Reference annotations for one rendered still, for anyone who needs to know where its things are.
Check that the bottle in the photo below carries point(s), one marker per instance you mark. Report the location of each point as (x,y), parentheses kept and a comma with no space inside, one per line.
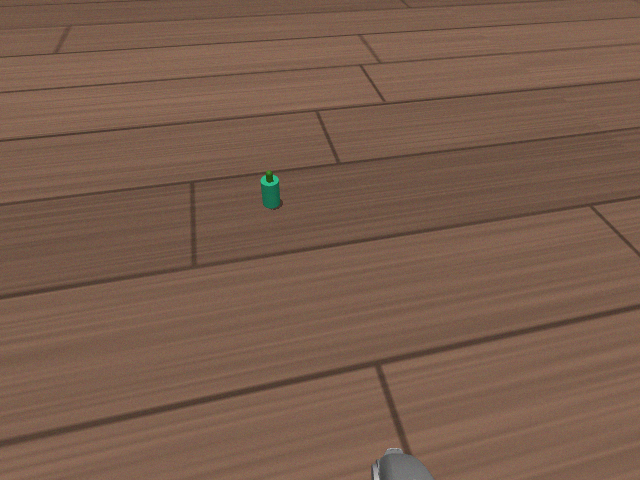
(270,190)

